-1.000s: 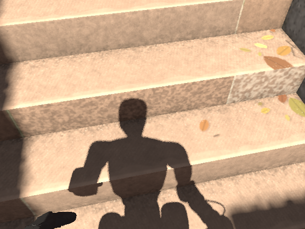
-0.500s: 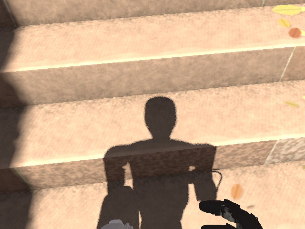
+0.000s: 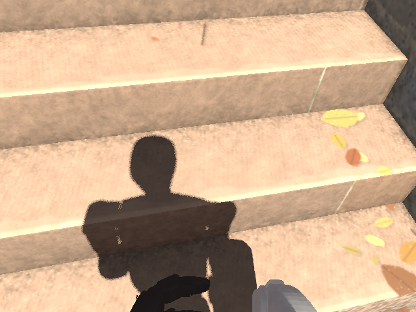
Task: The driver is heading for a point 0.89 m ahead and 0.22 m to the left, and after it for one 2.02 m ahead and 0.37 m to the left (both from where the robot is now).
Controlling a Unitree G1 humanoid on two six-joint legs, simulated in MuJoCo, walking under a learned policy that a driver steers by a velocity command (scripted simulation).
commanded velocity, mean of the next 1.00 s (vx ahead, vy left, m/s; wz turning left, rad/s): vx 0.45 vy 0.00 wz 0.38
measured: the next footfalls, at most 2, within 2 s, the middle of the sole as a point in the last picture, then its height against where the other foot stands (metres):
right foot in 0.04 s outside the picture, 0.16 m higher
left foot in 0.56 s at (124, 308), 0.16 m higher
